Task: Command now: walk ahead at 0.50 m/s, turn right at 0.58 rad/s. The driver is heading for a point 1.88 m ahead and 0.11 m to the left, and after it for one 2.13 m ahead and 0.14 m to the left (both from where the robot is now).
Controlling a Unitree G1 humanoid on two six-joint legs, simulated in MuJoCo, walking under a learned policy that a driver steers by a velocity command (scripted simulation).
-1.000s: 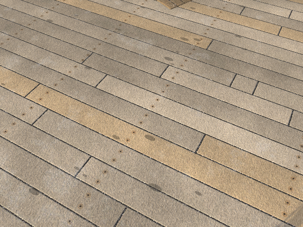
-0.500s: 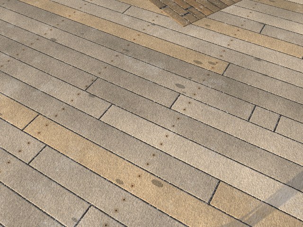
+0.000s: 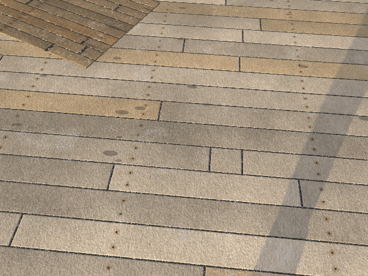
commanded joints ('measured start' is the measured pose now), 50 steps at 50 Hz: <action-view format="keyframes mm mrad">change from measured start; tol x32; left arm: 1 -110 40 -1 -95 6 -12 -7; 7 347 217 75 18 31 -32 46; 36 472 80 -2 118 -53 -95 83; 50 25 30 -30 8 -4 -52 39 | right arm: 1 8 -155 -33 -41 0 -2 -9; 29 -466 -89 5 -266 -6 55 47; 35 95 -252 -52 -124 -37 25 -7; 50 2 -123 -14 -9 18 -2 24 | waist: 1 9 118 51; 8 142 -211 -343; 30 119 -21 54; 36 -45 324 -380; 50 30 99 35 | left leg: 1 -3 283 -62 -53 472 110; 5 62 283 4 318 963 90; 8 -704 -3 -108 1177 -279 -37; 9 -813 46 -262 1194 -200 -26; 30 -673 40 -196 349 225 41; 34 -123 -14 -204 227 163 133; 36 298 426 -961 81 82 331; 41 -197 232 -514 -63 152 213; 50 -162 152 -318 -135 351 189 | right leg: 1 26 20 -56 -89 -40 -35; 6 499 174 -91 -247 -184 -154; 8 965 -276 775 -449 -307 -355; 16 488 -65 263 -557 231 -219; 33 749 -84 174 -284 835 -98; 35 397 36 99 240 364 -55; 36 139 228 82 549 -432 -26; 50 39 -18 10 1 9 51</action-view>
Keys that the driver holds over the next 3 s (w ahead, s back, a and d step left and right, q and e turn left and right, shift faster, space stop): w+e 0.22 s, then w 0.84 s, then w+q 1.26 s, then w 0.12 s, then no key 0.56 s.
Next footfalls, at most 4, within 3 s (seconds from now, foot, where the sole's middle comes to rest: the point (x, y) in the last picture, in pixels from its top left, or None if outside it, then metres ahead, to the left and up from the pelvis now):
0.12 right None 0.22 -0.10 -0.78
0.68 left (187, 246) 0.57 -0.02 -0.78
1.20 right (247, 191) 0.79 -0.28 -0.78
1.74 left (198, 139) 1.07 -0.10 -0.78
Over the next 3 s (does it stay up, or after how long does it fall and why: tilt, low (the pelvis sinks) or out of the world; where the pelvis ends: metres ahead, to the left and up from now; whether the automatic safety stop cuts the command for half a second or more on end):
stays up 1.43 -0.02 0.00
